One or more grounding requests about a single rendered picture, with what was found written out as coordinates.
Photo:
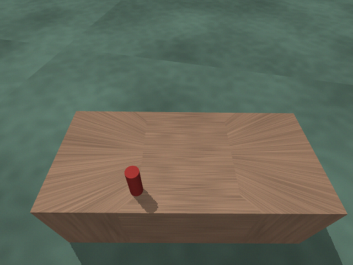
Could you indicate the can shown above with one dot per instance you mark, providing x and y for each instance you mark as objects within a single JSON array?
[{"x": 134, "y": 182}]

